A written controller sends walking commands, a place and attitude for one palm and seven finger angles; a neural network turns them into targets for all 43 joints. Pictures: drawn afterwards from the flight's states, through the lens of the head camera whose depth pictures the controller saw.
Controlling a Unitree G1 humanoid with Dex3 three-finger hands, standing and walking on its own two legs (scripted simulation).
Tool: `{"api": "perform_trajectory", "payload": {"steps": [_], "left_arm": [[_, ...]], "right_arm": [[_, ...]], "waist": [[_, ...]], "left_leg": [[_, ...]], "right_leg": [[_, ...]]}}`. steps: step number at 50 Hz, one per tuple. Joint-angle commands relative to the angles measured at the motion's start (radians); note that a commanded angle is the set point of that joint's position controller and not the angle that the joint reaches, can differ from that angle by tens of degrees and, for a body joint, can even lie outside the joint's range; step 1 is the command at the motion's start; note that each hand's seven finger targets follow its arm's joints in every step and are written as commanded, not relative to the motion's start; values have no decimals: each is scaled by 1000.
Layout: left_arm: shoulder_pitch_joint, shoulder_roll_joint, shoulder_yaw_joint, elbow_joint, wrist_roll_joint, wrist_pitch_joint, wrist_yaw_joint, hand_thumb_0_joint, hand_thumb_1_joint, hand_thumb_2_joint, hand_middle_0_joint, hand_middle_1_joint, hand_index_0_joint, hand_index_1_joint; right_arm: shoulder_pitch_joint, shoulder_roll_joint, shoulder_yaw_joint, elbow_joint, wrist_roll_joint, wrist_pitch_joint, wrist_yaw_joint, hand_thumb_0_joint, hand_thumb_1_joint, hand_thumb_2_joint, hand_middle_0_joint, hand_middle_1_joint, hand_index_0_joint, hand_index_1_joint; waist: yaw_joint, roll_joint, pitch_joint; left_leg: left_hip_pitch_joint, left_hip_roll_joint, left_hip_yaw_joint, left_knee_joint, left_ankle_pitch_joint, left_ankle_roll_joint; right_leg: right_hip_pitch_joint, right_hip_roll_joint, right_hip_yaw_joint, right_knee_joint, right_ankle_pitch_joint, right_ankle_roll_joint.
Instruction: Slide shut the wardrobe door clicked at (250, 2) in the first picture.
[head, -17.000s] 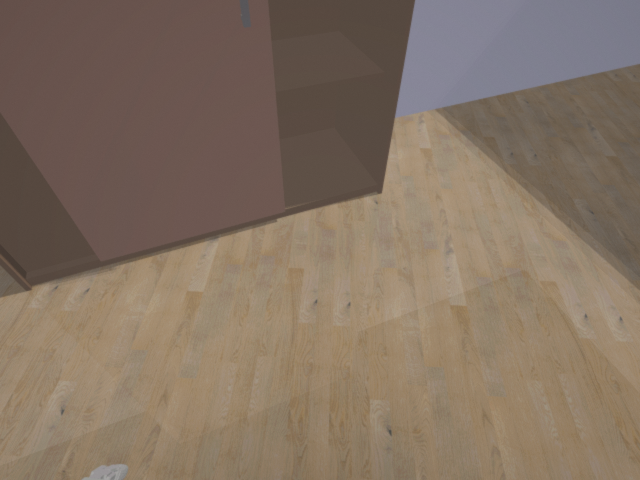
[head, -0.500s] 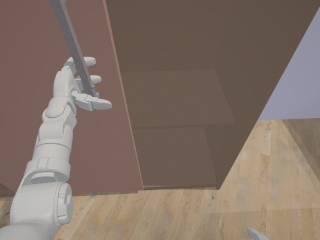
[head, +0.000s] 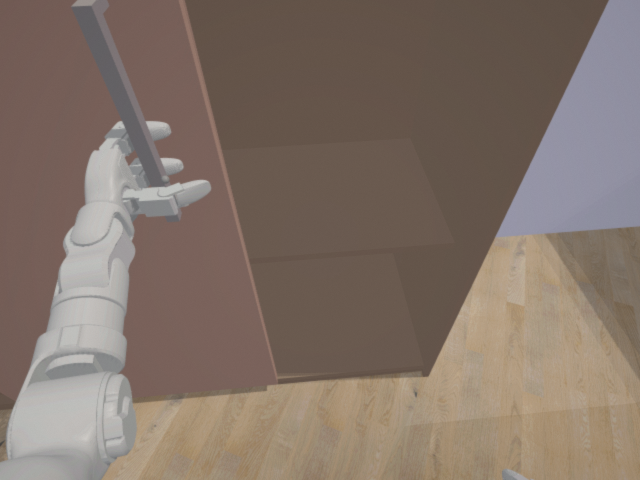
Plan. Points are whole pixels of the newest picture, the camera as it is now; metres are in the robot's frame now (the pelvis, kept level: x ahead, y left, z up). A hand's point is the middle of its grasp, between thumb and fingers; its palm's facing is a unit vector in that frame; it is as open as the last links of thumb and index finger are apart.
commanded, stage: grip the handle and tug to test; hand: left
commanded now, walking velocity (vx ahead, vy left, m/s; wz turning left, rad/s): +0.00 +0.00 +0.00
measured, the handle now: (142, 126) +0.49 +0.23 +0.21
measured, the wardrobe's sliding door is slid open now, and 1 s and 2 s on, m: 0.47 0.47 0.47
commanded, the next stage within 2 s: tug the door sideways, standing still in 1.06 s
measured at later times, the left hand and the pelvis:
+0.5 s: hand (164, 177) +0.44 +0.20 +0.17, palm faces +0.12 -0.99 +0.00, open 5.6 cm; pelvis +0.01 +0.00 +0.00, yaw +0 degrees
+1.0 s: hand (165, 178) +0.44 +0.20 +0.17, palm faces +0.13 -0.99 +0.00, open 5.6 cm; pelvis +0.02 +0.00 +0.00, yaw -1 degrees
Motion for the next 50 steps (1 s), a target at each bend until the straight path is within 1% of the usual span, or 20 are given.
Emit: {"api": "perform_trajectory", "payload": {"steps": [1, 4, 7, 8, 10, 12, 15, 18, 20, 23, 25, 28, 34, 37, 39, 42, 43, 45, 47, 50], "left_arm": [[-463, 263, 52, -250, -8, -81, -28, 0, 387, 680, -395, -1327, -395, -1327], [-448, 253, 54, -241, -15, -73, -31, 0, 527, 740, -410, -1347, -410, -1347], [-412, 255, 62, -295, -18, -75, -32, 0, 667, 800, -425, -1367, -425, -1367], [-394, 243, 59, -288, -23, -69, -34, 0, 713, 820, -430, -1373, -430, -1373], [-378, 293, 98, -272, -20, -62, -31, 0, 807, 860, -440, -1387, -440, -1387], [-395, 274, 77, -256, -20, -52, -37, 0, 900, 900, -450, -1400, -450, -1400], [-381, 280, 85, -283, -13, -48, -32, 0, 900, 900, -450, -1400, -450, -1400], [-409, 226, 42, -280, -16, -37, -28, 0, 900, 900, -450, -1400, -450, -1400], [-405, 231, 43, -303, -9, -39, -23, 0, 900, 900, -450, -1400, -450, -1400], [-376, 253, 68, -280, -11, -27, -18, 0, 900, 900, -450, -1400, -450, -1400], [-410, 215, 32, -301, -12, -30, -21, 0, 900, 900, -450, -1400, -450, -1400], [-421, 241, 46, -287, -8, -25, -22, 0, 900, 900, -450, -1400, -450, -1400], [-399, 228, 43, -279, -11, -27, -23, 0, 900, 900, -450, -1400, -450, -1400], [-368, 223, 40, -304, -12, -31, -25, 0, 900, 900, -450, -1400, -450, -1400], [-330, 194, 26, -314, -19, -23, -25, 0, 900, 900, -450, -1400, -450, -1400], [-287, 215, 45, -358, -19, -20, -23, 0, 900, 900, -450, -1400, -450, -1400], [-270, 176, 15, -372, -23, -15, -27, 0, 900, 900, -450, -1400, -450, -1400], [-222, 217, 57, -405, -26, -10, -23, 0, 900, 900, -450, -1400, -450, -1400], [-169, 177, 39, -467, -33, -1, -23, 0, 900, 900, -450, -1400, -450, -1400], [-94, 196, 64, -493, -41, 22, -23, 0, 900, 900, -450, -1400, -450, -1400]], "right_arm": [[-30, -128, -43, -130, -3, -38, -11, 0, -900, -900, 200, 300, 200, 300], [-28, -127, -44, -132, -4, -37, -11, 0, -900, -900, 200, 300, 200, 300], [-32, -125, -45, -144, -5, -37, -8, 0, -900, -900, 200, 300, 200, 300], [-37, -124, -46, -148, -4, -36, -8, 0, -900, -900, 200, 300, 200, 300], [-34, -132, -44, -141, -7, -29, -11, 0, -900, -900, 200, 300, 200, 300], [-35, -130, -44, -144, -2, -25, -13, 0, -900, -900, 200, 300, 200, 300], [-36, -128, -45, -149, -5, -22, -11, 0, -900, -900, 200, 300, 200, 300], [-34, -125, -47, -148, -4, -20, -11, 0, -900, -900, 200, 300, 200, 300], [-34, -125, -48, -147, -6, -16, -9, 0, -900, -900, 200, 300, 200, 300], [-30, -128, -49, -145, -6, -11, -12, 0, -900, -900, 200, 300, 200, 300], [-38, -122, -46, -146, -5, -11, -11, 0, -900, -900, 200, 300, 200, 300], [-33, -125, -46, -144, -5, -8, -13, 0, -900, -900, 200, 300, 200, 300], [-37, -124, -45, -151, -6, -8, -13, 0, -900, -900, 200, 300, 200, 300], [-41, -122, -46, -158, -4, -7, -9, 0, -900, -900, 200, 300, 200, 300], [-46, -120, -45, -166, -3, -9, -7, 0, -900, -900, 200, 300, 200, 300], [-55, -119, -47, -175, -2, -7, -5, 0, -900, -900, 200, 300, 200, 300], [-61, -116, -46, -180, -1, -8, -4, 0, -900, -900, 200, 300, 200, 300], [-66, -120, -48, -185, -2, -7, -2, 0, -900, -900, 200, 300, 200, 300], [-80, -112, -48, -202, -1, -11, 2, 0, -900, -900, 200, 300, 200, 300], [-87, -116, -48, -204, -2, -7, 2, 0, -900, -900, 200, 300, 200, 300]], "waist": [[5, 9, -295], [4, -27, -294], [17, -5, -330], [17, -12, -327], [21, -36, -302], [10, -44, -276], [22, 9, -307], [4, -31, -299], [10, 4, -313], [11, -48, -307], [6, -14, -296], [4, -13, -295], [8, -27, -294], [17, 1, -308], [19, -18, -310], [30, -1, -317], [26, -18, -309], [46, -3, -323], [50, 18, -339], [60, -27, -312]], "left_leg": [[225, -37, -14, -21, 302, 46], [228, -34, -17, -19, 319, 45], [245, -35, -15, -16, 367, 43], [246, -34, -12, -14, 371, 44], [219, -35, -8, -13, 364, 47], [206, -34, -7, -18, 344, 46], [233, -35, -9, -9, 380, 43], [242, -30, -15, -11, 378, 43], [253, -32, -14, -6, 399, 42], [237, -30, -14, -10, 396, 43], [245, -32, -13, -7, 388, 43], [240, -31, -18, -12, 374, 41], [235, -32, -16, -15, 361, 42], [240, -33, -16, -15, 368, 41], [249, -31, -18, -16, 384, 41], [258, -30, -16, -17, 405, 42], [260, -28, -16, -20, 409, 41], [256, -28, -14, -20, 429, 41], [287, -25, -12, -22, 480, 40], [265, -24, -9, -26, 506, 41]], "right_leg": [[31, 25, -12, -45, 417, -20], [26, 27, -19, -44, 429, -18], [56, 26, -20, -35, 476, -20], [55, 26, -18, -36, 483, -18], [67, 26, -16, -39, 492, -18], [48, 25, -18, -39, 481, -15], [57, 24, -17, -34, 487, -22], [27, 26, -25, -34, 477, -16], [38, 25, -20, -34, 487, -21], [45, 27, -23, -33, 499, -16], [36, 26, -20, -38, 485, -20], [26, 26, -22, -36, 468, -19], [31, 26, -22, -38, 462, -19], [41, 26, -21, -36, 461, -21], [43, 28, -26, -36, 471, -20], [61, 29, -24, -35, 489, -22], [59, 29, -27, -37, 492, -20], [91, 28, -26, -36, 511, -25], [96, 27, -27, -33, 543, -22], [125, 28, -32, -37, 580, -21]]}}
